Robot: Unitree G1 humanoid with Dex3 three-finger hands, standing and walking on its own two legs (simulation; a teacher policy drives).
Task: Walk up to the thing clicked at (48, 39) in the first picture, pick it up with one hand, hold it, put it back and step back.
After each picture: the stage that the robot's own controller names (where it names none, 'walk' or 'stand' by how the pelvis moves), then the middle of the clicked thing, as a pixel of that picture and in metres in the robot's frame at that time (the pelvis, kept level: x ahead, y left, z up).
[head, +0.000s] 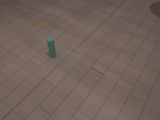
stand; (51, 48) +1.22 +0.31 -0.65
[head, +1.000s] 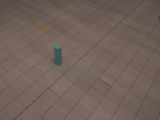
walk; (58, 55) +1.12 +0.18 -0.64
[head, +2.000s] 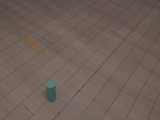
walk; (51, 91) +0.65 +0.18 -0.65
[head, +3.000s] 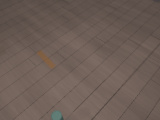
stand; out of the picture +0.41 +0.19 -0.63
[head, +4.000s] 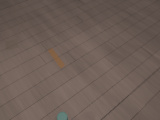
stand; out of the picture +0.40 +0.13 -0.65
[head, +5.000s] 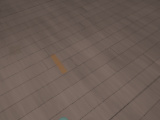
stand; out of the picture +0.40 +0.13 -0.65
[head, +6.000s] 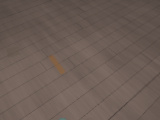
stand; out of the picture +0.39 +0.14 -0.66
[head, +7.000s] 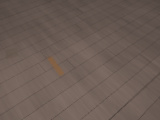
stand; out of the picture +0.38 +0.14 -0.66
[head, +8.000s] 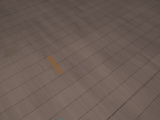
go down; out of the picture +0.38 +0.15 -0.66
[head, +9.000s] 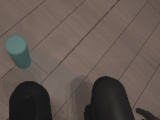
go down; (20, 55) +0.45 +0.20 -0.26
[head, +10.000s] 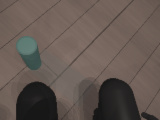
approach; (31, 56) +0.45 +0.18 -0.25
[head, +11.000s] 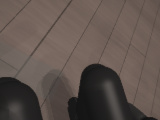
close in; out of the picture +0.44 +0.23 -0.16
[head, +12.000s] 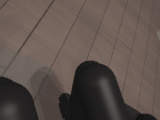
close; out of the picture +0.44 +0.24 -0.16
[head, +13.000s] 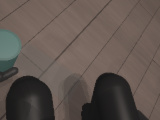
lift; (1, 59) +0.37 +0.24 -0.09
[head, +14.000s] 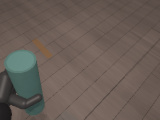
lift; (29, 88) +0.31 +0.17 +0.06
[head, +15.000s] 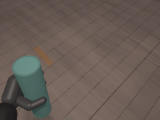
hold; (35, 91) +0.31 +0.16 +0.03
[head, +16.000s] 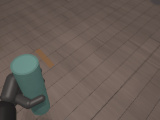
hold; (34, 89) +0.31 +0.16 +0.04
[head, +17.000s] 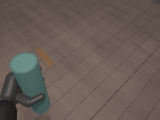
crouch; (34, 87) +0.32 +0.16 +0.04
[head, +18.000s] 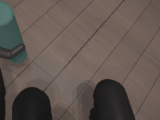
crouch; (9, 39) +0.47 +0.19 -0.04
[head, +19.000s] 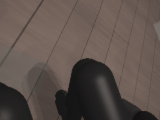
lower; out of the picture +0.46 +0.27 -0.16
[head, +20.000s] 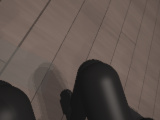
lower; out of the picture +0.45 +0.26 -0.16
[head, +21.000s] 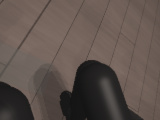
lower; out of the picture +0.45 +0.25 -0.16
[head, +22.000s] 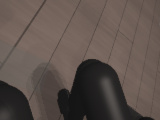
lower; out of the picture +0.44 +0.27 -0.17
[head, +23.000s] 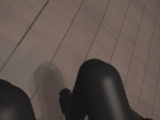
loosen; out of the picture +0.44 +0.28 -0.16
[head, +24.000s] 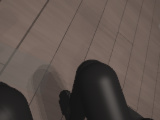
withdraw; out of the picture +0.44 +0.25 -0.17
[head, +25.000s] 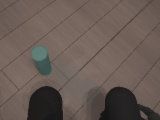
walk; (42, 62) +0.46 +0.19 -0.32
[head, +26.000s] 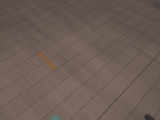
stand; out of the picture +0.39 +0.17 -0.59
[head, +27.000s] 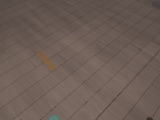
stand; out of the picture +0.40 +0.18 -0.60
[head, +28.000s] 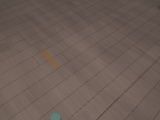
stand; out of the picture +0.41 +0.17 -0.60
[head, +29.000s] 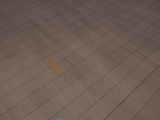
stand; out of the picture +0.40 +0.16 -0.65
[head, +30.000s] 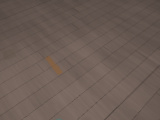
stand; out of the picture +0.39 +0.17 -0.66
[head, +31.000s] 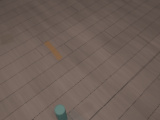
walk; (61, 115) +0.41 +0.16 -0.65
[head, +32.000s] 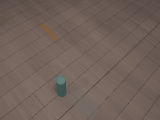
walk; (61, 87) +0.58 +0.13 -0.63
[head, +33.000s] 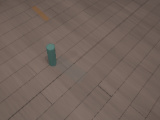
walk; (51, 55) +0.87 +0.23 -0.64
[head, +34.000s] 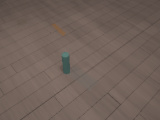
stand; (66, 63) +1.00 +0.16 -0.64
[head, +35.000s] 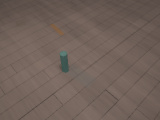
stand; (64, 62) +1.03 +0.18 -0.66
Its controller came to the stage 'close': yes
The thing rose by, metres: 0.68
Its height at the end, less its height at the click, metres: +0.00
